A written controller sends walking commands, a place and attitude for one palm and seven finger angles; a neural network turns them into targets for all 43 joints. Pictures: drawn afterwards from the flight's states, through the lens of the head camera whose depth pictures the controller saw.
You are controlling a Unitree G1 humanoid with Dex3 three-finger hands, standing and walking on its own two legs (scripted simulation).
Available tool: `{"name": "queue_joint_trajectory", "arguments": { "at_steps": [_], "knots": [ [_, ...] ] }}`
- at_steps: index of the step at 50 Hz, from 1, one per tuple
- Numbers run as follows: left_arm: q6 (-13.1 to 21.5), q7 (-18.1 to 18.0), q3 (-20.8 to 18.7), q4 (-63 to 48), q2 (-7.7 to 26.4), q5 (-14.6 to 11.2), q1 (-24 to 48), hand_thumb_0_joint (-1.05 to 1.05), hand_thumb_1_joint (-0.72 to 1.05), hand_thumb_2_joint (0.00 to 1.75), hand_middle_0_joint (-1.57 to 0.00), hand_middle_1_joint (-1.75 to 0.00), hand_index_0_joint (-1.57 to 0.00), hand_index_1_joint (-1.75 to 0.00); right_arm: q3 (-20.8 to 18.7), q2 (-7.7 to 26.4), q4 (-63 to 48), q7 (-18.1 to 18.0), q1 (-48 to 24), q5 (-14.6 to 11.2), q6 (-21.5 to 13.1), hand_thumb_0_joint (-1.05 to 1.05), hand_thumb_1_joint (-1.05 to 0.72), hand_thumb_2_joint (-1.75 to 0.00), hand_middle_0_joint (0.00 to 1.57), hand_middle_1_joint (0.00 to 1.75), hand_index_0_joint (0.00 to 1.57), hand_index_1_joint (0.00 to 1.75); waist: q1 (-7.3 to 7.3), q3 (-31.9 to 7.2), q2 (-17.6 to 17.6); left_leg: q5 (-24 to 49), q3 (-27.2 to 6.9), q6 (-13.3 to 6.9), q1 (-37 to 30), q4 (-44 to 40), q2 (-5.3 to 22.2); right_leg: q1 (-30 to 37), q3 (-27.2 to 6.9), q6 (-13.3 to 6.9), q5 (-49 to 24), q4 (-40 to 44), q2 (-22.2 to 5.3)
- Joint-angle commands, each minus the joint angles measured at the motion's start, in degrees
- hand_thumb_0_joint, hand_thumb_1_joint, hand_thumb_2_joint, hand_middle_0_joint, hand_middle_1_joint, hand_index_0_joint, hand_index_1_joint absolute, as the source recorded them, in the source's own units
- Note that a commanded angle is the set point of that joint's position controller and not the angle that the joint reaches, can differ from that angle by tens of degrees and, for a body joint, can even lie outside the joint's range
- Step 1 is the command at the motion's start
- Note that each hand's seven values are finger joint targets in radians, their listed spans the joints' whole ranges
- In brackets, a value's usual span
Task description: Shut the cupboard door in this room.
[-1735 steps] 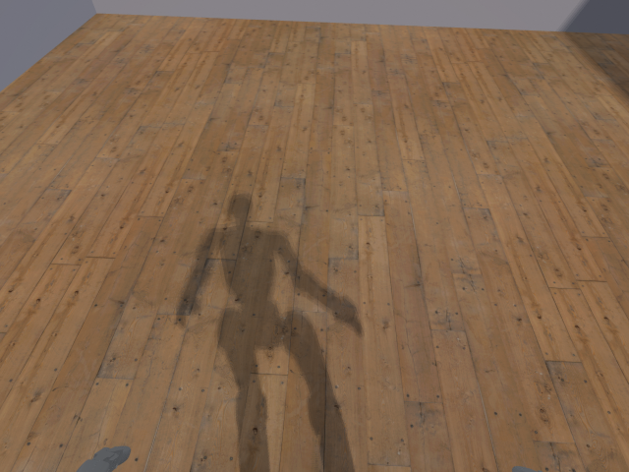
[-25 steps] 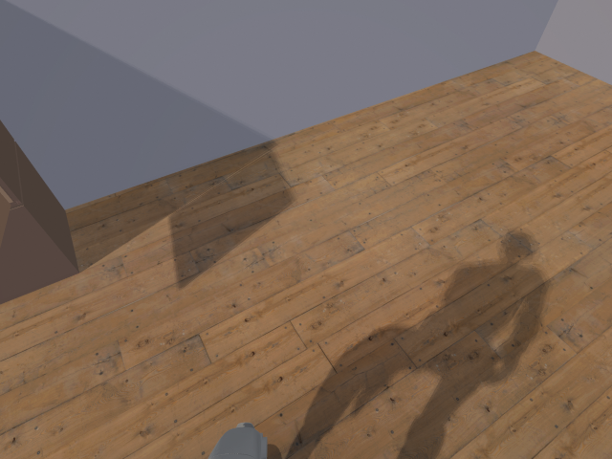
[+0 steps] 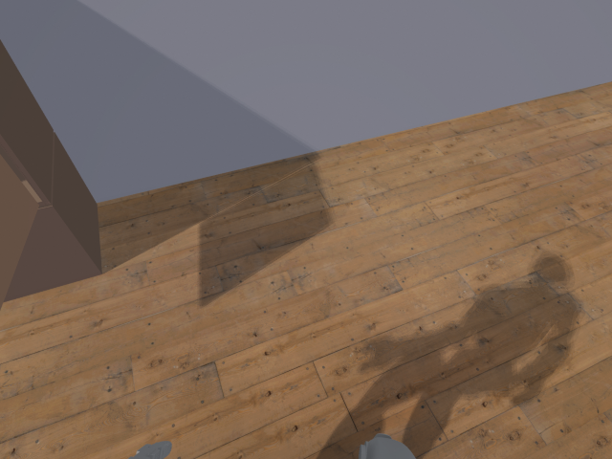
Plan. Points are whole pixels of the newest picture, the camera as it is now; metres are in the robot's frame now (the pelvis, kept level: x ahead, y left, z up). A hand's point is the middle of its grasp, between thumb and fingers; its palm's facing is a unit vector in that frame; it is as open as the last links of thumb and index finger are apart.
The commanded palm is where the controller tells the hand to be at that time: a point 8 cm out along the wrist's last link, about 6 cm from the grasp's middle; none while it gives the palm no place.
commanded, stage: turn to face it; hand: left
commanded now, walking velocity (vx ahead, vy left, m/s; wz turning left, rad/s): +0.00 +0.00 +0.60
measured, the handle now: out of the picture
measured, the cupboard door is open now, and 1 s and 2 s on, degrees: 78 78 78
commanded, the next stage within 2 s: take the last steps up to it in 1.22 s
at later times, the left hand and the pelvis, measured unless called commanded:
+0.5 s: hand out of the picture +0.03 +0.18 -0.18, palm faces +0.33 -0.92 -0.22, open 7.4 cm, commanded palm none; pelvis +0.04 -0.02 -0.01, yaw +18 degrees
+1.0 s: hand out of the picture +0.04 +0.25 -0.16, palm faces +0.52 -0.82 -0.24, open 7.4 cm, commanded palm none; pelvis +0.04 +0.01 +0.00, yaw +32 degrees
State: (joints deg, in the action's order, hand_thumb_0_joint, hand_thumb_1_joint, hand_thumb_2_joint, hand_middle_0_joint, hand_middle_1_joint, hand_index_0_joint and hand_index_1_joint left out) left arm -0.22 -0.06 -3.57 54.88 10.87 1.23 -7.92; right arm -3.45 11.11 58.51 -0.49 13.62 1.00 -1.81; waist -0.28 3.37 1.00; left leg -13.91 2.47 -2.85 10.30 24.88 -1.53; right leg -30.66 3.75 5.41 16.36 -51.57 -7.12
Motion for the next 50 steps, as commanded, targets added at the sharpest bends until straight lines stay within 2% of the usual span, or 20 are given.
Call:
{"name": "queue_joint_trajectory", "arguments": {
  "at_steps": [1,3,4,5,6,7,8,10,12,17,23,24,26,27,28,29,33,35,44,50],
  "knots": [
    [0.3,-0.3,-0.8,-3.9,3.7,-0.6,-3.0,0.00,0.90,0.90,-0.20,-0.30,-0.20,-0.30,-2.6,9.9,-4.1,-0.5,-0.1,0.4,0.5,0.00,-0.90,-0.90,0.20,0.30,0.20,0.30,0.49,-3.5,-9.0,28.9,-13.1,-6.5,1.6,-2.8,14.1,8.4,1.1,0.1,0.7,9.6,3.1],
    [0.9,-0.4,-0.9,-4.2,4.7,-0.7,-4.9,0.00,0.90,0.90,-0.20,-0.30,-0.20,-0.30,-2.9,10.3,-4.7,-0.5,-0.9,0.3,1.2,0.00,-0.90,-0.90,0.20,0.30,0.20,0.30,1.64,-4.5,-8.8,26.3,-14.4,-4.7,2.7,2.1,12.8,15.0,1.4,-0.2,-2.1,18.8,4.0],
    [1.6,-0.4,-1.1,-3.8,5.9,-0.7,-6.9,0.00,0.90,0.90,-0.20,-0.30,-0.20,-0.30,-2.8,9.8,-4.9,-0.4,-1.0,0.0,1.3,0.00,-0.90,-0.90,0.20,0.30,0.20,0.30,2.89,-6.1,-6.4,20.7,-13.7,-2.2,4.9,6.4,10.4,21.4,0.8,-0.3,-8.6,27.0,2.5],
    [2.4,-0.9,-1.8,-3.5,10.4,-0.1,-9.3,0.00,0.90,0.90,-0.20,-0.30,-0.20,-0.30,-2.6,6.9,-5.3,0.1,1.0,-0.5,1.3,0.00,-0.90,-0.90,0.20,0.30,0.20,0.30,3.51,-9.1,4.3,8.0,-9.7,1.4,13.8,16.4,5.4,33.1,-7.2,-2.6,-20.5,30.2,-6.7],
    [2.6,-1.4,-2.8,-3.0,15.3,0.3,-13.2,0.00,0.90,0.90,-0.20,-0.30,-0.20,-0.30,-1.9,3.9,-6.8,0.2,1.0,-0.6,1.3,0.00,-0.90,-0.90,0.20,0.30,0.20,0.30,4.99,-11.6,17.9,-21.8,-2.5,5.1,23.2,31.4,-2.0,38.7,-19.9,-9.4,-39.9,29.7,-22.7],
    [2.2,-1.6,-2.3,-3.4,14.9,-0.3,-12.9,0.00,0.90,0.90,-0.20,-0.30,-0.20,-0.30,-2.4,6.4,-7.2,-0.1,0.6,-0.6,2.1,0.00,-0.90,-0.90,0.20,0.30,0.20,0.30,4.42,-10.7,11.9,-23.9,-5.8,5.0,21.8,40.2,1.0,32.4,-18.1,-13.5,-40.9,30.3,-24.6],
    [2.4,-1.8,-1.9,-4.4,12.2,-0.3,-9.0,0.00,0.90,0.90,-0.20,-0.30,-0.20,-0.30,-2.5,6.3,-6.3,0.2,0.9,-0.3,2.7,0.00,-0.90,-0.90,0.20,0.30,0.20,0.30,2.65,-8.3,7.6,-18.8,-6.7,5.5,22.0,44.3,2.9,28.9,-13.7,-13.3,-35.3,31.3,-21.3],
    [1.7,-1.9,-1.2,-6.2,10.0,-0.5,-3.0,0.00,0.90,0.90,-0.20,-0.30,-0.20,-0.30,-2.7,6.3,-5.0,1.0,1.1,-0.2,3.8,0.00,-0.90,-0.90,0.20,0.30,0.20,0.30,0.48,-5.4,9.0,-12.6,-5.1,6.3,21.6,47.9,5.1,23.5,-7.8,-10.8,-23.5,32.8,-16.7],
    [1.8,-1.8,-0.8,-6.7,8.6,-0.3,-1.5,0.00,0.90,0.90,-0.20,-0.30,-0.20,-0.30,-2.4,5.4,-4.7,1.6,1.5,0.0,4.6,0.00,-0.90,-0.90,0.20,0.30,0.20,0.30,-0.57,-4.1,9.2,-8.9,-3.8,6.9,20.7,46.9,5.1,20.8,-1.9,-10.0,-20.8,33.8,-14.1],
    [1.1,-1.8,-1.3,-6.1,10.4,0.2,-3.5,0.00,0.90,0.90,-0.20,-0.30,-0.20,-0.30,-2.0,4.8,-6.1,2.3,-2.1,-0.1,5.3,0.00,-0.90,-0.90,0.20,0.30,0.20,0.30,0.45,-2.7,9.7,-8.7,-0.1,7.5,18.2,35.0,5.0,20.8,3.2,-10.3,-14.9,34.5,-13.8],
    [0.3,-1.4,-2.7,-4.9,13.3,0.6,-6.8,0.00,0.90,0.90,-0.20,-0.30,-0.20,-0.30,-1.4,4.6,-9.0,2.4,-7.2,-0.4,4.2,0.00,-0.90,-0.90,0.20,0.30,0.20,0.30,2.89,-4.0,11.4,-11.3,3.6,6.4,13.1,19.5,4.2,23.5,4.9,-11.4,-19.1,29.0,-16.5],
    [0.2,-1.3,-2.8,-4.9,13.8,0.5,-6.5,0.00,0.90,0.90,-0.20,-0.30,-0.20,-0.30,-1.4,4.9,-9.0,2.3,-6.3,-0.5,4.0,0.00,-0.90,-0.90,0.20,0.30,0.20,0.30,2.21,-4.8,11.1,-9.6,4.2,6.2,11.2,16.4,4.0,23.4,5.7,-10.8,-19.0,27.2,-16.6],
    [-0.3,-1.0,-2.9,-4.8,13.4,-0.1,-6.2,0.00,0.90,0.90,-0.20,-0.30,-0.20,-0.30,-1.9,6.9,-8.6,2.3,-2.4,-0.2,3.4,0.00,-0.90,-0.90,0.20,0.30,0.20,0.30,-0.41,-7.5,5.2,0.2,3.7,5.4,0.9,3.9,3.6,18.7,8.8,-7.1,-14.9,18.5,-15.0],
    [-0.8,-0.8,-2.7,-5.8,11.2,-0.4,-6.4,0.00,0.90,0.90,-0.20,-0.30,-0.20,-0.30,-3.1,11.7,-7.9,2.0,1.0,-0.1,2.7,0.00,-0.90,-0.90,0.20,0.30,0.20,0.30,-2.54,-9.4,-6.3,7.8,-7.0,2.4,-7.7,-2.8,10.8,9.7,10.6,-3.5,-4.3,7.5,-10.3],
    [-0.9,-0.4,-1.4,-8.7,7.0,-0.6,-3.2,0.00,0.90,0.90,-0.20,-0.30,-0.20,-0.30,-4.7,18.3,-7.9,1.5,4.4,0.0,2.5,0.00,-0.90,-0.90,0.20,0.30,0.20,0.30,-5.07,-9.0,-23.0,29.6,-26.5,-4.9,-11.1,-6.0,25.2,-4.6,8.9,1.0,23.3,-5.3,-2.1],
    [-1.4,-0.7,-1.2,-9.5,8.3,-0.2,-0.4,0.00,0.90,0.90,-0.20,-0.30,-0.20,-0.30,-4.5,19.0,-6.5,1.0,6.6,-0.2,2.8,0.00,-0.90,-0.90,0.20,0.30,0.20,0.30,-5.58,-10.7,-16.7,35.9,-24.4,-8.8,-11.5,-4.2,27.5,-5.1,2.2,-0.2,22.5,-11.5,-2.0],
    [-1.6,-0.4,-1.8,-5.5,8.8,-0.4,-1.4,0.00,0.90,0.90,-0.20,-0.30,-0.20,-0.30,-2.7,13.3,-8.7,-0.4,-2.7,-0.2,2.2,0.00,-0.90,-0.90,0.20,0.30,0.20,0.30,-1.09,-6.2,-11.6,35.9,-13.9,-4.9,-7.2,-3.0,16.1,-5.0,-2.0,0.3,7.9,-17.4,-0.9],
    [-1.5,-0.2,-1.7,-4.6,8.8,-0.5,-2.9,0.00,0.90,0.90,-0.20,-0.30,-0.20,-0.30,-2.3,12.5,-8.8,-0.5,-2.3,-0.4,1.7,0.00,-0.90,-0.90,0.20,0.30,0.20,0.30,-0.36,-7.7,-7.7,37.6,-12.5,-4.6,-8.7,-2.9,14.7,-3.8,-2.1,0.8,5.3,-17.1,-0.1],
    [-1.8,-1.1,-1.2,-6.4,8.5,-0.7,1.6,0.00,0.90,0.90,-0.20,-0.30,-0.20,-0.30,-2.5,11.9,-7.6,-0.4,1.7,0.1,2.0,0.00,-0.90,-0.90,0.20,0.30,0.20,0.30,-1.67,-4.7,-7.5,28.1,-20.2,-6.9,-6.8,-5.5,14.7,-1.9,-4.1,1.5,5.9,-8.8,1.2],
    [-1.4,-1.3,-0.4,-7.7,7.1,-1.0,4.5,0.00,0.90,0.90,-0.20,-0.30,-0.20,-0.30,-2.7,11.6,-6.6,-0.6,2.9,0.5,2.5,0.00,-0.90,-0.90,0.20,0.30,0.20,0.30,-2.32,-5.4,-8.3,28.8,-24.6,-8.0,-5.2,-3.8,14.4,3.6,-3.7,0.3,10.0,2.2,3.6]
  ]
}}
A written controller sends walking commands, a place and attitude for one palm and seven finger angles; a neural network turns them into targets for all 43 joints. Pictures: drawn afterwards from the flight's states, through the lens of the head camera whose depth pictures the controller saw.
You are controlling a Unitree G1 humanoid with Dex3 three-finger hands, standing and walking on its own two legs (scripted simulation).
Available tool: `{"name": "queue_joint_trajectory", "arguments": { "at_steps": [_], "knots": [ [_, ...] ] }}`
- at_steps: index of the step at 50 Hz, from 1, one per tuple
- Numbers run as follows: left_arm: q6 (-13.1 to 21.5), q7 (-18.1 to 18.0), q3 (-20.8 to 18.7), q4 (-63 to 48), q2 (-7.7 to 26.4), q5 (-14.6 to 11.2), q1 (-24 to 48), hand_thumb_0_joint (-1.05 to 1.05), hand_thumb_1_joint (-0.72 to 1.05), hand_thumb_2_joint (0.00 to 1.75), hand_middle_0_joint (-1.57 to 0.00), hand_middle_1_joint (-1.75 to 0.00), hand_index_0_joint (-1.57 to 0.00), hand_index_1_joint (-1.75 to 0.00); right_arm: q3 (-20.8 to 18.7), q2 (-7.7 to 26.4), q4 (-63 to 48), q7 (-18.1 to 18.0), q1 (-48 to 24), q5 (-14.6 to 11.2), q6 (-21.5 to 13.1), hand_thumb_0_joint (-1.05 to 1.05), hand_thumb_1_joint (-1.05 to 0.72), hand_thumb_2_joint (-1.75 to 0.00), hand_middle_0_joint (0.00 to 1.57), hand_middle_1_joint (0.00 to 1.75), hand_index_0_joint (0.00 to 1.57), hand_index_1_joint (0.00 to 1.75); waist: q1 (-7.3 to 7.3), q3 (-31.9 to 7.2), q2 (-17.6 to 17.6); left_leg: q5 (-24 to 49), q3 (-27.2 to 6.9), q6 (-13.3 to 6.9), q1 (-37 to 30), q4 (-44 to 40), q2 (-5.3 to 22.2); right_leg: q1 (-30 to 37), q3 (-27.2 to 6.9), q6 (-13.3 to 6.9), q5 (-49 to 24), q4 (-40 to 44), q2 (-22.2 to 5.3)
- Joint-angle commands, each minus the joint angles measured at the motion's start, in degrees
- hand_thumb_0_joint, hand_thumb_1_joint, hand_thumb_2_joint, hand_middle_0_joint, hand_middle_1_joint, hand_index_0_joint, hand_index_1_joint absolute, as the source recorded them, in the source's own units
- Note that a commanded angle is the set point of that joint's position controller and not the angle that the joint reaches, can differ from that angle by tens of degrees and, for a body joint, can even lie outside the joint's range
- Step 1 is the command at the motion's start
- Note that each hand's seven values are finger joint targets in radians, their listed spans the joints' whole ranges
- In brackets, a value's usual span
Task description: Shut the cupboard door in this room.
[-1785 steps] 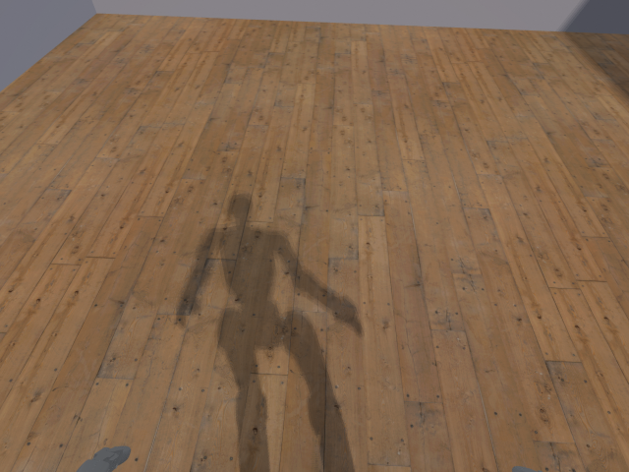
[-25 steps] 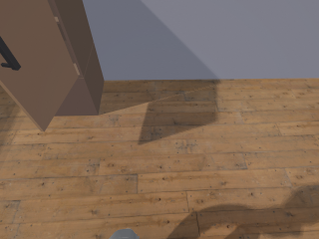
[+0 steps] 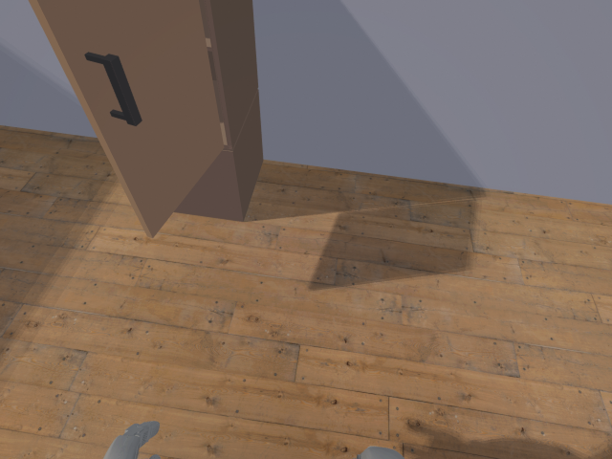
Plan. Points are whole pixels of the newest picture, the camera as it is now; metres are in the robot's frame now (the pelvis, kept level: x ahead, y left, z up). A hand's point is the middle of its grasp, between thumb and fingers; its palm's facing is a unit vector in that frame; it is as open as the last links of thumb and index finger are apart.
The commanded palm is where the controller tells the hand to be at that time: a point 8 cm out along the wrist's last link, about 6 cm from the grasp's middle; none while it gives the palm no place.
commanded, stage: turn to face it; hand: left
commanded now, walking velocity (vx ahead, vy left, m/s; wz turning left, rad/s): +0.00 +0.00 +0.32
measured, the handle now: (114, 89) +0.70 +0.38 +0.07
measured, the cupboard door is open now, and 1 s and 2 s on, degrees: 78 78 78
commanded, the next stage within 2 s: take the last steps up to it in 0.22 s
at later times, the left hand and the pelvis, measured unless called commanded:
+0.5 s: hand out of the picture -0.03 +0.14 -0.15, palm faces +0.26 -0.93 -0.25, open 7.4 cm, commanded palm none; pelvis -0.02 -0.05 +0.00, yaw +12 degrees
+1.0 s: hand out of the picture +0.07 +0.21 -0.17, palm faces +0.25 -0.95 -0.18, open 7.4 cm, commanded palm none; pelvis +0.07 +0.02 +0.00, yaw +12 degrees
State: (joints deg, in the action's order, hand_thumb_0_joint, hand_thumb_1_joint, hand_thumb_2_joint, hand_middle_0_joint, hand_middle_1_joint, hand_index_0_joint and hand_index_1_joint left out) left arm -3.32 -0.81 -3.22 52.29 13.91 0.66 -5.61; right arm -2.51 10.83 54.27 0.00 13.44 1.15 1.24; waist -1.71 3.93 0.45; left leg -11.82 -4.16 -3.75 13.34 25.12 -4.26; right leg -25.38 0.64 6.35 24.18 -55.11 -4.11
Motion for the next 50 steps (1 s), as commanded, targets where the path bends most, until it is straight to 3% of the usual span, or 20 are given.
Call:
{"name": "queue_joint_trajectory", "arguments": {
  "at_steps": [1,4,6,7,8,9,12,15,20,25,28,31,32,33,34,35,37,41,47,50],
  "knots": [
    [1.9,-0.6,-0.6,-5.2,3.7,-0.6,1.7,0.00,0.90,0.90,-0.20,-0.30,-0.20,-0.30,-3.6,11.9,-2.5,-1.0,2.9,0.3,-0.5,0.00,-0.90,-0.90,0.20,0.30,0.20,0.30,-0.79,-6.5,-8.5,27.4,-18.4,-7.0,-6.9,-3.5,16.6,1.0,-0.4,-1.0,2.3,8.6,1.2],
    [2.3,-0.7,-0.6,-4.0,3.4,-0.9,-2.0,0.00,0.90,0.90,-0.20,-0.30,-0.20,-0.30,-3.6,11.5,-2.5,-0.9,1.4,0.2,-0.3,0.00,-0.90,-0.90,0.20,0.30,0.20,0.30,0.90,-7.8,-7.8,25.8,-18.7,-5.5,-2.2,-1.9,14.5,9.9,0.5,-2.2,-3.1,19.0,3.2],
    [3.2,-1.0,-0.9,-2.9,4.7,-0.8,-5.8,0.00,0.90,0.90,-0.20,-0.30,-0.20,-0.30,-3.3,10.1,-2.3,-0.7,0.3,-0.4,-0.4,0.00,-0.90,-0.90,0.20,0.30,0.20,0.30,3.02,-8.9,-4.5,17.2,-16.4,-1.7,4.2,2.2,11.1,21.1,-0.2,-2.8,-13.7,33.4,1.1],
    [3.9,-1.3,-1.4,-2.4,8.1,-0.1,-7.4,0.00,0.90,0.90,-0.20,-0.30,-0.20,-0.30,-2.9,7.3,-2.5,-0.3,1.3,-1.0,-0.6,0.00,-0.90,-0.90,0.20,0.30,0.20,0.30,3.33,-10.9,4.7,3.9,-10.5,2.1,12.0,9.1,6.4,29.3,-8.9,-5.4,-15.9,37.9,-8.6],
    [4.0,-1.4,-2.0,-2.6,11.9,0.4,-8.2,0.00,0.90,0.90,-0.20,-0.30,-0.20,-0.30,-2.6,5.6,-3.9,-0.3,0.1,-0.9,-0.5,0.00,-0.90,-0.90,0.20,0.30,0.20,0.30,4.04,-8.2,16.0,-18.8,-0.7,5.8,19.4,20.5,-0.8,28.2,-21.3,-12.4,-24.6,38.7,-21.5],
    [3.7,-1.4,-1.8,-3.1,11.6,0.2,-7.9,0.00,0.90,0.90,-0.20,-0.30,-0.20,-0.30,-3.5,8.2,-3.8,-0.5,-0.4,-0.4,0.3,0.00,-0.90,-0.90,0.20,0.30,0.20,0.30,3.95,-7.0,10.1,-22.2,-1.9,5.6,16.7,30.1,1.1,20.1,-19.3,-16.4,-27.1,38.6,-23.9],
    [3.7,-1.4,-1.1,-4.0,6.8,0.0,-1.5,0.00,0.90,0.90,-0.20,-0.30,-0.20,-0.30,-3.7,7.2,-0.3,0.3,1.4,0.0,2.0,0.00,-0.90,-0.90,0.20,0.30,0.20,0.30,0.38,-1.2,7.2,-13.2,-1.0,6.4,15.6,41.5,3.9,12.4,-9.2,-13.9,-20.4,39.0,-14.5],
    [4.2,-1.2,-1.0,-3.1,5.6,0.2,-2.8,0.00,0.90,0.90,-0.20,-0.30,-0.20,-0.30,-3.5,6.2,0.6,0.6,2.5,-0.2,2.1,0.00,-0.90,-0.90,0.20,0.30,0.20,0.30,0.12,-0.7,8.9,-8.7,0.7,7.2,15.2,41.7,4.6,12.0,-3.8,-12.0,-19.2,39.3,-12.1],
    [5.0,-0.7,-1.6,0.5,6.2,0.6,-11.7,0.00,0.90,0.90,-0.20,-0.30,-0.20,-0.30,-2.7,5.9,-0.3,1.0,-3.0,0.3,1.3,0.00,-0.90,-0.90,0.20,0.30,0.20,0.30,4.37,-0.3,9.7,-9.8,3.2,7.8,17.0,31.8,6.5,18.9,-7.2,-12.5,-7.6,42.5,-14.0],
    [5.8,0.0,-1.7,4.3,6.8,1.1,-18.0,0.00,0.90,0.90,-0.20,-0.30,-0.20,-0.30,-1.7,4.7,-1.4,1.6,-7.8,0.1,-0.3,0.00,-0.90,-0.90,0.20,0.30,0.20,0.30,6.92,-0.8,9.0,-13.2,6.2,6.7,15.2,19.4,7.0,22.8,-9.1,-14.0,-3.3,43.8,-15.7],
    [5.9,0.1,-1.8,5.8,7.3,1.2,-18.0,0.00,0.90,0.90,-0.20,-0.30,-0.20,-0.30,-0.9,3.3,-0.8,1.5,-6.3,-0.1,-1.4,0.00,-0.90,-0.90,0.20,0.30,0.20,0.30,6.02,-2.6,9.9,-13.2,8.1,5.5,8.5,10.6,5.9,21.8,-6.8,-14.2,-8.0,41.6,-15.2],
    [5.4,0.3,-1.3,6.9,5.8,0.5,-15.3,0.00,0.90,0.90,-0.20,-0.30,-0.20,-0.30,-0.7,3.3,2.5,0.8,1.1,-0.3,-2.4,0.00,-0.90,-0.90,0.20,0.30,0.20,0.30,1.83,-4.0,6.5,-3.7,11.2,4.9,-10.3,-3.8,4.2,10.5,-0.2,-10.3,-4.1,35.5,-10.6],
    [5.2,0.4,-0.6,6.5,3.7,0.1,-14.3,0.00,0.90,0.90,-0.20,-0.30,-0.20,-0.30,-1.3,6.4,3.9,0.2,5.4,-0.4,-2.9,0.00,-0.90,-0.90,0.20,0.30,0.20,0.30,-0.43,-5.6,-0.8,-5.1,5.7,3.5,-20.0,-6.2,9.0,2.6,2.9,-8.0,-1.9,28.2,-7.6],
    [5.1,0.9,0.2,5.3,0.3,0.0,-14.0,0.00,0.90,0.90,-0.20,-0.30,-0.20,-0.30,-2.8,11.9,4.9,-0.3,10.1,0.1,-3.0,0.00,-0.90,-0.90,0.20,0.30,0.20,0.30,-2.95,-6.5,-16.0,-11.7,-11.4,-1.1,-26.0,-9.9,22.1,-8.9,9.0,-5.1,4.8,14.8,-1.3],
    [5.2,0.7,0.5,3.4,0.1,0.6,-9.9,0.00,0.90,0.90,-0.20,-0.30,-0.20,-0.30,-3.2,13.9,5.5,-0.5,13.8,0.1,-2.4,0.00,-0.90,-0.90,0.20,0.30,0.20,0.30,-4.69,-2.3,-16.3,-13.1,-17.1,-5.7,-23.0,-14.6,27.7,-14.4,7.5,-5.1,9.6,4.7,-0.1],
    [5.1,0.9,0.2,2.9,1.2,0.8,-7.7,0.00,0.90,0.90,-0.20,-0.30,-0.20,-0.30,-2.9,13.2,5.2,-0.5,11.8,0.1,-2.1,0.00,-0.90,-0.90,0.20,0.30,0.20,0.30,-4.02,1.9,-12.0,-17.2,-16.0,-7.2,-17.2,-15.9,28.4,-15.1,4.7,-6.0,7.7,-0.1,-2.4],
    [4.7,1.4,0.0,5.2,0.9,1.0,-8.0,0.00,0.90,0.90,-0.20,-0.30,-0.20,-0.30,-1.5,8.1,4.9,-1.1,7.3,0.0,-2.9,0.00,-0.90,-0.90,0.20,0.30,0.20,0.30,-1.60,7.5,-10.7,-12.4,-10.0,-5.8,-10.7,-17.0,24.0,-15.0,2.1,-5.9,0.0,-5.3,-4.0],
    [4.4,1.9,-0.2,7.1,-0.5,0.8,-11.9,0.00,0.90,0.90,-0.20,-0.30,-0.20,-0.30,-1.2,5.4,5.0,-1.3,7.4,-0.2,-4.9,0.00,-0.90,-0.90,0.20,0.30,0.20,0.30,1.57,5.8,-5.8,4.5,-0.5,-4.6,-9.9,-17.0,19.7,-13.1,2.7,-4.6,-9.3,-8.3,-3.5],
    [3.8,2.2,-0.3,3.7,-0.5,0.5,-5.7,0.00,0.90,0.90,-0.20,-0.30,-0.20,-0.30,-0.7,5.2,6.6,-1.7,10.4,-0.4,-5.9,0.00,-0.90,-0.90,0.20,0.30,0.20,0.30,1.90,7.3,-6.8,15.4,2.7,-5.8,-11.8,-16.5,20.0,-17.0,2.9,-4.2,-14.2,-2.6,-4.1],
    [4.2,2.5,0.0,1.5,-0.9,0.2,0.0,0.00,0.90,0.90,-0.20,-0.30,-0.20,-0.30,-1.0,5.7,8.0,-1.9,12.8,0.1,-5.9,0.00,-0.90,-0.90,0.20,0.30,0.20,0.30,0.22,7.3,-6.2,20.6,3.1,-5.7,-13.7,-14.5,20.3,-14.2,4.4,-5.2,-13.5,7.0,-3.3]
  ]
}}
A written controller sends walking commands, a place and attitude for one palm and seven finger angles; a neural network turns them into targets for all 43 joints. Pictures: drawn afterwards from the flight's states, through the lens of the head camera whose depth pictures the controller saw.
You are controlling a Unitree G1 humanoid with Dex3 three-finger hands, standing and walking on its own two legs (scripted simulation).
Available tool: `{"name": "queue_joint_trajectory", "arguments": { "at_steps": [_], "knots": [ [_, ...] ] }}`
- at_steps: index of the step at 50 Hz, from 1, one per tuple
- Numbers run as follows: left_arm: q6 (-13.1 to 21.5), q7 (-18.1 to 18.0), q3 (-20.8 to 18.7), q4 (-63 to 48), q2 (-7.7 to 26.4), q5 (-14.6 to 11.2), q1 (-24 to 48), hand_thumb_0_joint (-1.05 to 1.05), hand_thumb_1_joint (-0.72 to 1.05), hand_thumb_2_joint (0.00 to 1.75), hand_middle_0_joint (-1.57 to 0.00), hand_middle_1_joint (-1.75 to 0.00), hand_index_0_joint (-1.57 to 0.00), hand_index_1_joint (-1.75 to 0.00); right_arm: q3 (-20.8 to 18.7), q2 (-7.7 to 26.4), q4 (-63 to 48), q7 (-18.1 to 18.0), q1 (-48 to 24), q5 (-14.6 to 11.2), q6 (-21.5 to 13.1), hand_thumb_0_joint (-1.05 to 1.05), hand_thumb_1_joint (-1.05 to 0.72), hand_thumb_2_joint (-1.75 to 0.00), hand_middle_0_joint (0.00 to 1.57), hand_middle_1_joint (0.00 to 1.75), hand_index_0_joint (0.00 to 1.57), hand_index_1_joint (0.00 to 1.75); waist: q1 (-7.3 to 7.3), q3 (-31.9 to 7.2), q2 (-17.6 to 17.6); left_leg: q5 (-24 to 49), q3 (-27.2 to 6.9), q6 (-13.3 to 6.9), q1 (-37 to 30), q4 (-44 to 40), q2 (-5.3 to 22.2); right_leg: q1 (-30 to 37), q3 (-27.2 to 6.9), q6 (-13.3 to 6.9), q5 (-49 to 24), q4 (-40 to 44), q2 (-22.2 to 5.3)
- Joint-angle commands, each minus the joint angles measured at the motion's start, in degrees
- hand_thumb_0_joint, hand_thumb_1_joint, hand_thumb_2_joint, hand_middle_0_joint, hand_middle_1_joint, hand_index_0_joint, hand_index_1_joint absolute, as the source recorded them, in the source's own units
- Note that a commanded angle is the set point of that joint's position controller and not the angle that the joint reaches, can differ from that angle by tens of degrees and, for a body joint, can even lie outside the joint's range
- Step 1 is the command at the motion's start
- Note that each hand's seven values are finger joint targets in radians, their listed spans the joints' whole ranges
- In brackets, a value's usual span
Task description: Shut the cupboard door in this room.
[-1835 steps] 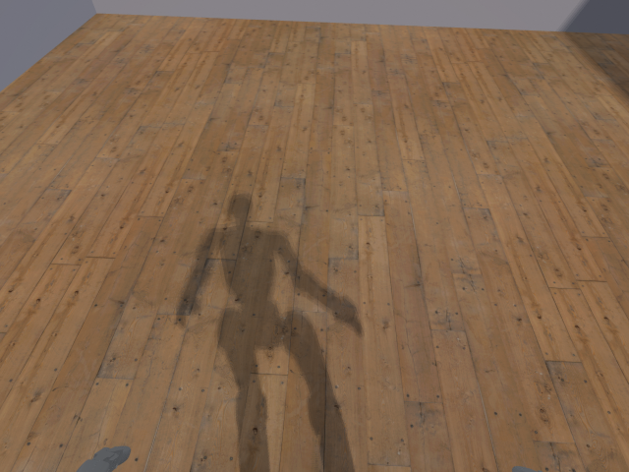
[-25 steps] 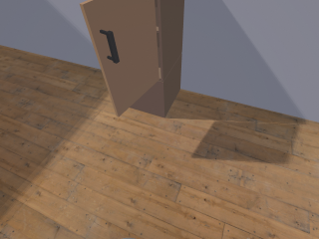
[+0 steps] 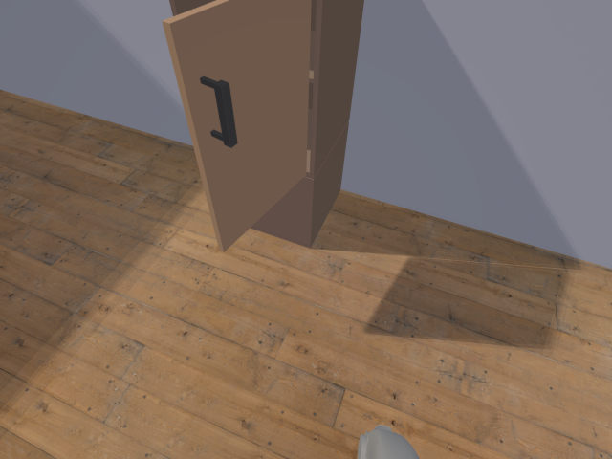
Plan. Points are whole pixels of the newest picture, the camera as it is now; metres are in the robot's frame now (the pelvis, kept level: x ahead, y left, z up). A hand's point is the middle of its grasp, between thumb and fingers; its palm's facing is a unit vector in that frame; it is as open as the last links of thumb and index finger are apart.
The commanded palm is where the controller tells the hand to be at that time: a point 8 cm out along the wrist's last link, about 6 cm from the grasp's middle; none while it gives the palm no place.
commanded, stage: take the last steps up to it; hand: left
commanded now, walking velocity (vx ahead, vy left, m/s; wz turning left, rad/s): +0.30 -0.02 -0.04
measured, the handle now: (218, 112) +0.69 +0.23 +0.08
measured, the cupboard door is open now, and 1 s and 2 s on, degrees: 78 78 78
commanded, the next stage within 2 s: come to a stop and stand still in 0.42 s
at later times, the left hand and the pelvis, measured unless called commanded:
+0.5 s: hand (231, 430) +0.19 +0.13 -0.16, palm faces +0.07 -0.98 -0.21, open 7.2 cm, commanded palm none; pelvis +0.17 -0.05 +0.00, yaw +1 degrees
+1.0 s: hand (214, 401) +0.23 +0.17 -0.17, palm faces +0.04 -0.96 -0.27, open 7.4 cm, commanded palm none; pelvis +0.19 -0.04 +0.00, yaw -2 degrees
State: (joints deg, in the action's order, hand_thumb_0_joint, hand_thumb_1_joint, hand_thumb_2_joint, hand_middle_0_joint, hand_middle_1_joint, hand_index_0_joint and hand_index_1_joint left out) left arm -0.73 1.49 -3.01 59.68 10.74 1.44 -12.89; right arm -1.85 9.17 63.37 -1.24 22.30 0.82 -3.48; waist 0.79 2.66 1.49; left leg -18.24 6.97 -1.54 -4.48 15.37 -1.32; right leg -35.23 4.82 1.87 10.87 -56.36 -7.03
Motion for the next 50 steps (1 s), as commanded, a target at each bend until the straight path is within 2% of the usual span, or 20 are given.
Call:
{"name": "queue_joint_trajectory", "arguments": {
  "at_steps": [1,4,6,7,8,9,11,13,16,25,29,30,32,33,35,36,40,43,48,50],
  "knots": [
    [1.8,0.3,-0.2,-6.5,1.8,-0.7,8.4,0.00,0.90,0.90,-0.20,-0.30,-0.20,-0.30,-1.7,7.5,-0.6,-0.7,4.3,0.6,-1.1,0.00,-0.90,-0.90,0.20,0.30,0.20,0.30,-2.31,8.7,-7.6,29.1,-7.1,-7.6,4.6,-3.8,17.3,-2.3,0.7,-1.3,0.3,11.8,0.1],
    [2.5,0.0,-0.4,-5.8,2.8,-0.7,4.3,0.00,0.90,0.90,-0.20,-0.30,-0.20,-0.30,-2.1,9.1,0.3,-0.7,3.9,0.6,-0.8,0.00,-0.90,-0.90,0.20,0.30,0.20,0.30,-0.07,3.9,-8.0,44.6,-5.2,-6.4,3.7,4.1,17.1,10.1,3.3,-3.5,2.8,18.4,4.0],
    [3.7,-0.4,-1.4,-1.5,5.6,-0.2,-9.6,0.00,0.90,0.90,-0.20,-0.30,-0.20,-0.30,-2.2,9.4,0.3,-0.4,2.9,0.1,-0.7,0.00,-0.90,-0.90,0.20,0.30,0.20,0.30,6.34,-3.8,-3.6,44.4,-2.7,-3.1,9.7,21.2,13.5,30.4,2.8,-4.6,-3.1,25.4,5.4],
    [4.7,-1.1,-2.8,0.7,11.2,0.5,-17.2,0.00,0.90,0.90,-0.20,-0.30,-0.20,-0.30,-1.9,7.0,-0.3,0.4,4.9,-0.6,-0.6,0.00,-0.90,-0.90,0.20,0.30,0.20,0.30,8.74,-11.2,7.5,24.6,0.1,-0.5,22.0,38.9,7.5,45.3,-11.2,-8.4,-5.7,28.3,-6.4],
    [4.7,-1.5,-3.7,1.7,16.2,-0.5,-19.8,0.00,0.90,0.90,-0.20,-0.30,-0.20,-0.30,-1.5,4.3,-1.8,0.4,7.2,-1.0,-0.5,0.00,-0.90,-0.90,0.20,0.30,0.20,0.30,6.69,-16.9,15.8,-13.5,-2.7,1.4,31.7,57.3,-0.1,49.5,-33.7,-14.2,-15.5,35.4,-20.4],
    [4.3,-1.8,-3.5,0.7,15.2,-1.3,-15.4,0.00,0.90,0.90,-0.20,-0.30,-0.20,-0.30,-1.8,5.3,-2.1,0.3,3.8,-1.1,0.0,0.00,-0.90,-0.90,0.20,0.30,0.20,0.30,6.05,-12.3,7.4,-13.2,-8.6,0.2,34.4,63.2,3.0,44.6,-31.5,-15.7,-11.2,38.1,-20.1],
    [4.3,-2.1,-2.2,-1.7,10.4,-1.1,-5.8,0.00,0.90,0.90,-0.20,-0.30,-0.20,-0.30,-1.8,3.1,-2.0,0.9,-0.3,-0.6,0.5,0.00,-0.90,-0.90,0.20,0.30,0.20,0.30,2.96,-2.6,0.6,-4.1,-8.8,0.4,35.9,62.9,7.5,29.6,-23.3,-12.2,1.3,40.9,-16.0],
    [4.7,-2.3,-0.9,-2.6,6.4,-0.9,-1.0,0.00,0.90,0.90,-0.20,-0.30,-0.20,-0.30,-1.6,1.9,-1.6,1.1,1.0,0.4,1.9,0.00,-0.90,-0.90,0.20,0.30,0.20,0.30,-0.50,0.9,2.9,0.8,-8.6,1.3,32.1,58.2,9.1,18.6,-14.4,-9.8,2.4,43.6,-12.3],
    [5.1,-2.3,-0.5,-1.8,4.7,-0.5,-1.0,0.00,0.90,0.90,-0.20,-0.30,-0.20,-0.30,-1.6,0.9,-0.6,1.5,3.9,0.7,3.1,0.00,-0.90,-0.90,0.20,0.30,0.20,0.30,-2.61,-0.3,5.3,3.2,-6.1,2.8,29.6,50.8,8.7,15.7,-6.3,-8.1,-1.3,44.7,-8.6],
    [5.3,-2.2,-0.7,1.7,5.8,-0.1,-8.0,0.00,0.90,0.90,-0.20,-0.30,-0.20,-0.30,-1.2,0.8,-5.1,2.1,-10.0,0.4,1.9,0.00,-0.90,-0.90,0.20,0.30,0.20,0.30,1.41,0.9,4.2,3.2,-3.0,4.3,31.8,26.9,7.3,26.6,-7.7,-10.7,-9.1,43.7,-10.4],
    [4.1,-3.0,0.1,2.9,4.5,-0.5,-7.5,0.00,0.90,0.90,-0.20,-0.30,-0.20,-0.30,-0.1,0.9,-4.3,1.0,-10.2,0.2,1.3,0.00,-0.90,-0.90,0.20,0.30,0.20,0.30,0.49,-1.0,4.3,8.3,-2.8,4.2,20.3,13.9,4.9,26.7,-4.1,-8.1,-24.4,35.7,-7.3],
    [3.7,-3.3,0.4,3.0,4.0,-0.6,-7.1,0.00,0.90,0.90,-0.20,-0.30,-0.20,-0.30,-0.3,1.9,-3.3,0.8,-7.4,0.1,1.0,0.00,-0.90,-0.90,0.20,0.30,0.20,0.30,-0.87,-2.7,2.0,18.6,-3.4,3.9,14.2,8.6,5.6,25.4,-2.3,-5.9,-23.0,31.4,-5.3],
    [3.0,-3.9,1.5,3.2,1.3,-1.2,-10.9,0.00,0.90,0.90,-0.20,-0.30,-0.20,-0.30,-0.8,7.3,-2.4,-0.3,-4.4,-0.2,0.6,0.00,-0.90,-0.90,0.20,0.30,0.20,0.30,-0.81,-9.8,-8.1,54.8,-11.6,-1.6,-0.1,12.3,17.4,19.2,0.4,-0.9,-5.1,27.1,-0.1],
    [2.4,-4.3,1.7,3.6,1.2,-1.1,-11.2,0.00,0.90,0.90,-0.20,-0.30,-0.20,-0.30,-1.2,8.4,-2.1,-0.6,-4.0,-0.5,1.4,0.00,-0.90,-0.90,0.20,0.30,0.20,0.30,-1.22,-8.7,-9.2,60.0,-11.9,-4.4,0.4,11.4,20.5,19.4,0.2,-0.3,8.8,25.5,1.2],
    [1.0,-4.3,1.5,3.7,2.2,-1.2,-10.3,0.00,0.90,0.90,-0.20,-0.30,-0.20,-0.30,-1.2,8.3,-2.4,-1.7,-7.1,-0.7,2.2,0.00,-0.90,-0.90,0.20,0.30,0.20,0.30,-0.99,-4.6,-14.8,63.7,-14.0,-7.3,4.9,7.0,21.9,17.3,-0.7,0.6,19.0,16.7,1.9],
    [0.3,-4.3,1.2,3.5,3.1,-1.0,-9.4,0.00,0.90,0.90,-0.20,-0.30,-0.20,-0.30,-1.4,8.5,-2.4,-2.2,-7.2,-0.5,2.6,0.00,-0.90,-0.90,0.20,0.30,0.20,0.30,-1.47,-3.0,-14.0,64.4,-14.5,-8.5,6.7,5.8,22.8,16.1,-2.3,0.5,22.1,11.4,2.0],
    [-1.1,-3.8,-0.5,2.2,3.7,-0.6,-8.6,0.00,0.90,0.90,-0.20,-0.30,-0.20,-0.30,-3.0,9.9,-4.2,-2.5,-10.1,0.0,3.8,0.00,-0.90,-0.90,0.20,0.30,0.20,0.30,-1.14,-4.0,-8.2,55.9,-12.1,-10.0,8.0,7.0,22.8,11.2,-4.7,0.3,20.1,-1.0,3.2],
    [-2.1,-3.4,-1.4,-0.1,2.8,-0.4,-7.3,0.00,0.90,0.90,-0.20,-0.30,-0.20,-0.30,-4.0,9.9,-5.8,-2.1,-11.8,0.3,4.0,0.00,-0.90,-0.90,0.20,0.30,0.20,0.30,-0.88,-6.3,-6.6,40.6,-10.5,-9.3,11.8,5.7,22.0,10.6,-5.3,1.0,17.5,-5.4,3.9],
    [-1.6,-2.5,-1.0,-2.1,1.8,-0.3,-5.9,0.00,0.90,0.90,-0.20,-0.30,-0.20,-0.30,-4.3,10.0,-7.0,-0.7,-14.7,1.0,4.1,0.00,-0.90,-0.90,0.20,0.30,0.20,0.30,-0.67,-6.7,-12.7,12.8,-11.1,-6.9,17.8,2.3,19.7,17.1,-2.5,0.3,15.6,10.3,3.0],
    [-0.5,-2.5,-0.5,-0.5,1.6,-0.3,-8.4,0.00,0.90,0.90,-0.20,-0.30,-0.20,-0.30,-4.0,9.5,-6.6,-0.1,-14.9,0.8,4.3,0.00,-0.90,-0.90,0.20,0.30,0.20,0.30,0.50,-7.1,-11.1,1.6,-10.7,-4.1,21.5,4.1,16.6,25.1,-0.3,0.3,9.8,23.1,4.2]
  ]
}}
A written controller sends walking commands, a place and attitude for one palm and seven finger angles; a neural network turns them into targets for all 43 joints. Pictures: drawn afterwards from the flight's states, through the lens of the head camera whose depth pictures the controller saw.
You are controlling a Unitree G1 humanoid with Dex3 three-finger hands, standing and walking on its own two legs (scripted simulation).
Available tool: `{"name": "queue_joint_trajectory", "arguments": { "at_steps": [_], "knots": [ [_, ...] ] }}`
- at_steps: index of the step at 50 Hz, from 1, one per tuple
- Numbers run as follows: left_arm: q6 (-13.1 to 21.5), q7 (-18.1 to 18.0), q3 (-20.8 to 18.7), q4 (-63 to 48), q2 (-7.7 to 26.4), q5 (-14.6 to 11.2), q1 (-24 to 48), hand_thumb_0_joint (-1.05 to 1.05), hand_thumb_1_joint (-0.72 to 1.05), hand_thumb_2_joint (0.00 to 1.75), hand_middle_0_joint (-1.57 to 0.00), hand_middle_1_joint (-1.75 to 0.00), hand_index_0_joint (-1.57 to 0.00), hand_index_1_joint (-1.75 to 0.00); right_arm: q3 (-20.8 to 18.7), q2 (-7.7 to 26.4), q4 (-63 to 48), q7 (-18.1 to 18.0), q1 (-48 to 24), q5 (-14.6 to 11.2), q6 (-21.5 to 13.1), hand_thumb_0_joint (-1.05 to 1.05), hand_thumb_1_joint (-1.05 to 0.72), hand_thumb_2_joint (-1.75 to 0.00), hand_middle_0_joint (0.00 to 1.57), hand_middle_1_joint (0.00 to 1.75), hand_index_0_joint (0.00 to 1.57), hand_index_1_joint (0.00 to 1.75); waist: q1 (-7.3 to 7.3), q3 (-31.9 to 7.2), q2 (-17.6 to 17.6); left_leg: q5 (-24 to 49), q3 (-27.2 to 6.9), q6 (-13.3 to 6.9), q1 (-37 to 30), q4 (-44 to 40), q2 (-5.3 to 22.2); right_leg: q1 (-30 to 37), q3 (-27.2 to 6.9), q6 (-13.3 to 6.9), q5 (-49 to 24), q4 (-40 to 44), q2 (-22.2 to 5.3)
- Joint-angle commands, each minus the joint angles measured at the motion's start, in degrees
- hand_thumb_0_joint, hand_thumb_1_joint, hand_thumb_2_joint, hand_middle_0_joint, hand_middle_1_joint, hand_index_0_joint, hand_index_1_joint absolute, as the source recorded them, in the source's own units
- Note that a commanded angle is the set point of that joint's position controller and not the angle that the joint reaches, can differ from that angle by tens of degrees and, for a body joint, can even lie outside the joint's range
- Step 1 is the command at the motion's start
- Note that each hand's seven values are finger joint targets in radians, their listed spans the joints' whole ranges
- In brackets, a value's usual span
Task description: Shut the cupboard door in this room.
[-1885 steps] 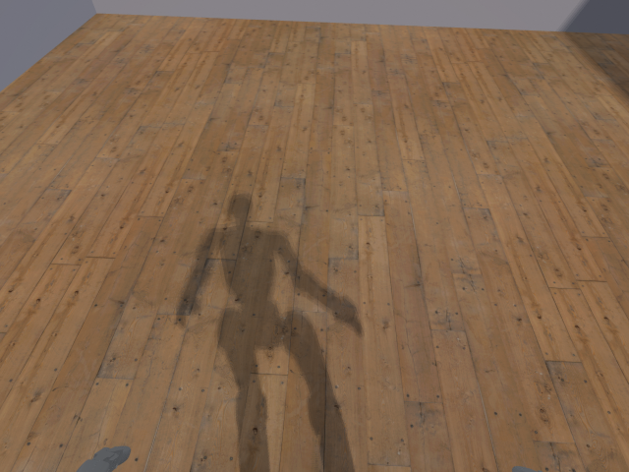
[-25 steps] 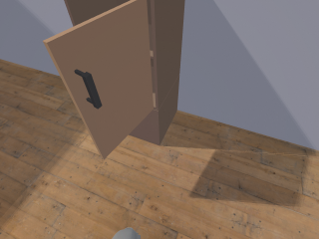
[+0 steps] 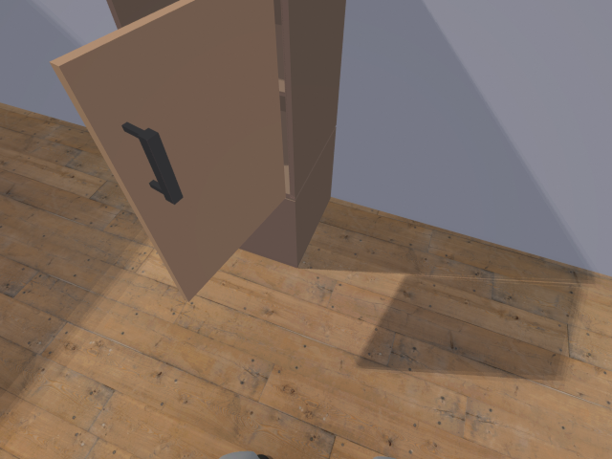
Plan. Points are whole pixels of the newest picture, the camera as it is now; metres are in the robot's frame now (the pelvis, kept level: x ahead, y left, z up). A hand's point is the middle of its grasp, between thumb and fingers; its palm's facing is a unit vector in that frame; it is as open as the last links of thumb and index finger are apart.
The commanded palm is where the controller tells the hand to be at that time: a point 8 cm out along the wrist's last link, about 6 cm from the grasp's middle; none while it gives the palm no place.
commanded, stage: come to a stop and stand still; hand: left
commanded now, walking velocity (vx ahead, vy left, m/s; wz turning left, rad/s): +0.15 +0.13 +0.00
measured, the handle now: (153, 164) +0.49 +0.28 +0.08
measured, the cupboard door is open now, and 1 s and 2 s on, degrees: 78 78 78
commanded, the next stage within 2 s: look again from close up in 0.96 s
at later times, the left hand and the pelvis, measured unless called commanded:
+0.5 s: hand out of the picture -0.03 +0.18 -0.17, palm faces +0.12 -0.97 -0.23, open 7.3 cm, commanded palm none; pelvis -0.02 -0.01 +0.00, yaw +3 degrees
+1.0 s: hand out of the picture -0.01 +0.19 -0.17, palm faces +0.05 -0.98 -0.17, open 7.3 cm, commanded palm none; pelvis +0.00 +0.02 +0.01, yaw +1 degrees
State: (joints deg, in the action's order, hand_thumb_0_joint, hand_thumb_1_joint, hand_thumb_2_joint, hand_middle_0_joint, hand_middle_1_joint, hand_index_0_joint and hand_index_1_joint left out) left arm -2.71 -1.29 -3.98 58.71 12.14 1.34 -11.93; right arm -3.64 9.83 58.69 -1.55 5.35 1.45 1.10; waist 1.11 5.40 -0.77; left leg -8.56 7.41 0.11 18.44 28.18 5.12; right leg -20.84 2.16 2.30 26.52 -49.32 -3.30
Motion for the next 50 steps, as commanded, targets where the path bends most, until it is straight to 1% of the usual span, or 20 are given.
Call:
{"name": "queue_joint_trajectory", "arguments": {
  "at_steps": [1,2,3,4,5,6,8,11,16,19,21,23,24,25,26,27,28,31,35,50],
  "knots": [
    [2.1,0.2,0.7,1.5,0.9,-0.1,-11.6,0.00,0.90,0.90,-0.20,-0.30,-0.20,-0.30,-1.9,7.6,-1.6,0.5,2.7,-0.1,-0.1,0.00,-0.90,-0.90,0.20,0.30,0.20,0.30,1.26,-9.6,-4.7,-13.6,-9.3,-3.5,2.0,-5.9,6.9,15.7,2.9,0.0,-10.5,23.8,0.5],
    [2.8,-0.1,0.7,1.5,4.2,0.5,-11.4,0.00,0.90,0.90,-0.20,-0.30,-0.20,-0.30,-1.1,3.9,-1.5,0.8,4.1,-0.8,0.2,0.00,-0.90,-0.90,0.20,0.30,0.20,0.30,1.09,-7.9,5.8,-18.8,-5.6,-0.2,5.8,1.9,1.7,15.6,-5.9,-1.5,-3.8,33.1,-6.5],
    [3.0,-0.2,0.6,-0.1,8.5,0.6,-7.5,0.00,0.90,0.90,-0.20,-0.30,-0.20,-0.30,-0.1,0.9,-3.0,1.2,3.1,-1.0,0.6,0.00,-0.90,-0.90,0.20,0.30,0.20,0.30,0.42,-2.2,17.5,-20.7,-3.4,2.3,8.1,8.2,-2.5,6.5,-19.2,-5.4,7.5,41.3,-16.0],
    [2.7,-0.3,0.6,-2.1,10.0,0.3,-3.7,0.00,0.90,0.90,-0.20,-0.30,-0.20,-0.30,-0.5,4.1,-3.8,1.6,0.7,-0.7,1.0,0.00,-0.90,-0.90,0.20,0.30,0.20,0.30,1.05,1.8,13.7,-20.3,-6.1,1.5,4.7,12.0,-1.1,-2.6,-21.0,-8.1,14.7,44.7,-18.3],
    [2.9,-0.4,0.2,-2.7,10.4,0.5,-1.4,0.00,0.90,0.90,-0.20,-0.30,-0.20,-0.30,-0.7,4.4,-3.5,2.0,1.3,-0.4,1.1,0.00,-0.90,-0.90,0.20,0.30,0.20,0.30,0.13,2.9,11.3,-18.5,-5.9,1.5,4.3,13.9,-1.0,-4.7,-20.5,-8.4,15.4,45.0,-18.0],
    [3.2,-0.5,0.0,-2.6,10.2,0.4,-0.6,0.00,0.90,0.90,-0.20,-0.30,-0.20,-0.30,-0.6,4.3,-2.3,1.9,2.3,-0.2,1.3,0.00,-0.90,-0.90,0.20,0.30,0.20,0.30,0.23,4.2,13.1,-15.9,-7.1,1.2,5.2,16.0,-1.4,-3.8,-20.3,-8.1,11.2,43.8,-16.4],
    [3.5,-0.5,0.4,-2.3,8.3,-0.1,-0.6,0.00,0.90,0.90,-0.20,-0.30,-0.20,-0.30,-0.7,5.0,0.0,2.0,6.7,-0.1,1.0,0.00,-0.90,-0.90,0.20,0.30,0.20,0.30,-0.74,3.6,10.1,-11.4,-7.1,1.2,5.7,19.2,-1.8,0.5,-15.0,-7.7,1.0,41.0,-14.4],
    [3.7,-0.6,-0.1,-2.2,8.1,-0.1,-2.8,0.00,0.90,0.90,-0.20,-0.30,-0.20,-0.30,-0.6,5.3,0.7,2.0,9.8,-0.2,0.6,0.00,-0.90,-0.90,0.20,0.30,0.20,0.30,-0.09,1.1,9.0,-10.2,-6.7,2.0,7.3,21.3,-2.3,7.2,-11.0,-8.0,-9.8,37.6,-14.3],
    [3.8,-0.9,-0.6,-0.2,8.0,0.0,-8.0,0.00,0.90,0.90,-0.20,-0.30,-0.20,-0.30,-0.2,4.9,-0.8,1.4,8.1,-0.5,0.3,0.00,-0.90,-0.90,0.20,0.30,0.20,0.30,2.56,-3.1,10.1,-14.7,-6.5,2.9,8.4,16.9,-2.7,16.9,-11.2,-10.6,-28.6,32.5,-16.3],
    [3.6,-1.1,-0.9,0.5,8.4,0.2,-8.2,0.00,0.90,0.90,-0.20,-0.30,-0.20,-0.30,0.3,4.2,-1.2,1.1,8.1,-0.9,0.0,0.00,-0.90,-0.90,0.20,0.30,0.20,0.30,2.65,-5.6,11.6,-16.1,-5.9,2.7,4.6,10.2,-3.4,18.1,-11.6,-11.6,-36.9,29.8,-16.4],
    [3.4,-1.0,-0.7,0.5,8.5,0.1,-6.5,0.00,0.90,0.90,-0.20,-0.30,-0.20,-0.30,0.5,3.5,-0.1,0.9,10.6,-1.1,-0.3,0.00,-0.90,-0.90,0.20,0.30,0.20,0.30,1.24,-7.0,12.3,-12.0,-4.4,2.6,-1.1,3.9,-4.3,15.8,-9.5,-10.0,-35.5,28.4,-14.3],
    [3.1,-0.9,-0.4,0.6,7.3,-0.5,-3.8,0.00,0.90,0.90,-0.20,-0.30,-0.20,-0.30,0.7,3.2,1.8,0.7,14.5,-1.0,-0.9,0.00,-0.90,-0.90,0.20,0.30,0.20,0.30,-0.96,-7.5,11.0,-2.4,-3.6,2.0,-11.5,-6.1,-4.4,9.1,-6.2,-6.5,-27.9,25.7,-10.6],
    [2.8,-0.8,0.1,0.4,5.6,-0.8,-3.6,0.00,0.90,0.90,-0.20,-0.30,-0.20,-0.30,0.6,4.9,2.2,0.5,15.3,-1.0,-1.5,0.00,-0.90,-0.90,0.20,0.30,0.20,0.30,-1.25,-8.0,5.8,0.5,-6.5,1.0,-16.0,-7.9,-1.2,5.1,-4.1,-4.6,-22.0,22.8,-7.7],
    [2.5,-0.5,0.6,0.1,3.3,-0.8,-4.6,0.00,0.90,0.90,-0.20,-0.30,-0.20,-0.30,0.0,7.4,1.9,0.3,14.8,-0.8,-1.8,0.00,-0.90,-0.90,0.20,0.30,0.20,0.30,-0.82,-8.7,-2.2,3.8,-14.0,-1.5,-16.8,-8.4,5.4,1.4,-1.2,-2.4,-13.6,19.6,-3.8],
    [2.2,-0.5,1.1,0.1,1.4,-0.8,-4.6,0.00,0.90,0.90,-0.20,-0.30,-0.20,-0.30,-0.2,9.6,1.3,0.1,13.3,-0.7,-1.6,0.00,-0.90,-0.90,0.20,0.30,0.20,0.30,-0.27,-6.3,-7.1,2.5,-18.2,-4.9,-11.7,-11.6,10.4,2.5,1.8,-0.6,-7.2,18.5,-2.0],
    [2.3,-0.4,1.3,0.6,0.8,-0.5,-4.7,0.00,0.90,0.90,-0.20,-0.30,-0.20,-0.30,0.1,9.4,1.0,0.0,11.0,-0.6,-1.3,0.00,-0.90,-0.90,0.20,0.30,0.20,0.30,0.44,-3.5,-4.9,-4.4,-16.8,-5.6,-5.3,-13.4,10.3,5.7,1.5,-0.6,-5.8,18.8,-1.7],
    [2.1,-0.4,1.7,1.6,0.4,-0.2,-3.8,0.00,0.90,0.90,-0.20,-0.30,-0.20,-0.30,0.3,7.8,1.5,-0.1,9.2,-0.6,-1.7,0.00,-0.90,-0.90,0.20,0.30,0.20,0.30,0.37,-1.9,-8.3,-4.9,-15.7,-4.8,-4.7,-15.0,7.7,6.1,2.0,-0.5,-9.2,19.2,-1.9],
    [2.5,-0.3,2.3,3.7,1.4,-0.3,-5.5,0.00,0.90,0.90,-0.20,-0.30,-0.20,-0.30,1.1,5.7,2.1,-0.5,9.4,-0.9,-2.0,0.00,-0.90,-0.90,0.20,0.30,0.20,0.30,0.50,-0.6,-6.8,5.9,-11.4,-3.2,-6.5,-11.3,4.3,8.5,0.5,-0.9,-16.1,23.1,-2.5],
    [2.6,-0.5,2.7,5.1,2.4,-0.4,-6.0,0.00,0.90,0.90,-0.20,-0.30,-0.20,-0.30,1.2,5.3,2.8,-0.6,11.1,-1.2,-2.1,0.00,-0.90,-0.90,0.20,0.30,0.20,0.30,-0.47,-0.8,-0.5,5.5,-9.3,-1.4,-8.1,-9.5,2.3,9.8,-0.7,-0.9,-21.3,26.1,-3.7],
    [3.2,-0.8,3.0,5.4,1.9,-0.7,-6.4,0.00,0.90,0.90,-0.20,-0.30,-0.20,-0.30,1.8,4.4,4.6,-0.8,13.6,-1.2,-2.9,0.00,-0.90,-0.90,0.20,0.30,0.20,0.30,-0.59,-2.6,0.1,10.9,-8.0,-0.9,-10.6,-9.5,1.8,13.1,-0.3,-1.0,-25.0,27.2,-4.2]
  ]
}}
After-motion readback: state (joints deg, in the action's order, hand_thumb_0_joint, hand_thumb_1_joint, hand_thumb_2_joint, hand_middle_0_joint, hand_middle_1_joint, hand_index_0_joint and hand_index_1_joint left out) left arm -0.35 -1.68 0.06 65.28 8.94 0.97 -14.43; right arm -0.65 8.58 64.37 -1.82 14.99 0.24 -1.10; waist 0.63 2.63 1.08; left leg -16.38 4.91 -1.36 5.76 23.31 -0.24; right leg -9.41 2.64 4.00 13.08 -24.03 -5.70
